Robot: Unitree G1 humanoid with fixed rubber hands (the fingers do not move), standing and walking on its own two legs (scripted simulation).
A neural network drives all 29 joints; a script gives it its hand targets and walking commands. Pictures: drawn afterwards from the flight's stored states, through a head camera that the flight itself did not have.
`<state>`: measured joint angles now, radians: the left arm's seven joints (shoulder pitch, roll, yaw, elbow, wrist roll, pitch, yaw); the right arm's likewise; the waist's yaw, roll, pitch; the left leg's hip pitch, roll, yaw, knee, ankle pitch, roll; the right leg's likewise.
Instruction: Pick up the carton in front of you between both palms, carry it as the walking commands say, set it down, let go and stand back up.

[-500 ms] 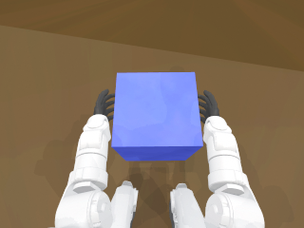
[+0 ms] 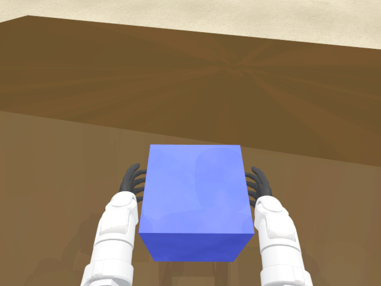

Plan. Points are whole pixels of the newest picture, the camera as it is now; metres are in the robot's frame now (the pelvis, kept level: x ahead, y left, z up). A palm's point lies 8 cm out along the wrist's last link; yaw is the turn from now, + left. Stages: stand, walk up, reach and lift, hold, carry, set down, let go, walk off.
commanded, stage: reach and lift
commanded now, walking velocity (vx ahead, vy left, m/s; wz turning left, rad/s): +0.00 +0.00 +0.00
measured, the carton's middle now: (194, 206) +0.32 +0.00 -0.06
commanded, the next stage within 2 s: hold in 1.06 s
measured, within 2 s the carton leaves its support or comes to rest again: neither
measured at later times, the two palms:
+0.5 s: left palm (126, 193) +0.29 +0.15 +0.04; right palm (268, 198) +0.29 -0.15 +0.04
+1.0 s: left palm (125, 190) +0.30 +0.15 +0.05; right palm (269, 195) +0.30 -0.15 +0.05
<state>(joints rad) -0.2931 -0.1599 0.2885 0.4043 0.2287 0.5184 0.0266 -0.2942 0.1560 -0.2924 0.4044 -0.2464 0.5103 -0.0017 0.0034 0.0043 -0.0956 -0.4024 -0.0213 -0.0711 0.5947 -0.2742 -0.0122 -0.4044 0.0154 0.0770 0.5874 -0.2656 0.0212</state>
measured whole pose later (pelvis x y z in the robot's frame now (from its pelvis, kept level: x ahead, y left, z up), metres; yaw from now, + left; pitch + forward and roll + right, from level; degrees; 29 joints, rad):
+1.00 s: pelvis +0.01 +0.00 +0.02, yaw +0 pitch -5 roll +0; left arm -0.24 -0.15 0.21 0.27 0.27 0.69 0.00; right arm -0.24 0.15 -0.21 0.26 -0.27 0.68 0.01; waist 0.00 0.00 0.02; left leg -0.08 -0.01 -0.07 0.36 -0.20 -0.01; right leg -0.08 0.01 0.08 0.36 -0.19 0.02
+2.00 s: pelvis +0.01 +0.00 +0.02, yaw +0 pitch -7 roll +0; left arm -0.25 -0.15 0.21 0.21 0.28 0.77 -0.01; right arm -0.25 0.15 -0.20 0.20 -0.27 0.76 0.01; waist 0.00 0.00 0.03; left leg -0.04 -0.01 -0.07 0.35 -0.19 -0.01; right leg -0.04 0.01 0.08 0.35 -0.18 0.02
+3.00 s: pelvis +0.11 +0.01 +0.01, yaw -1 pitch +5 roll -2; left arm -0.10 -0.13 0.10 -0.35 0.07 1.11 0.10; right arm -0.09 0.13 -0.07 -0.37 -0.09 1.11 -0.11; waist -0.01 0.04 -0.15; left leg -0.15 0.06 0.00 0.44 -0.38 -0.01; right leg -0.37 0.01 -0.16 0.49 -0.31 0.00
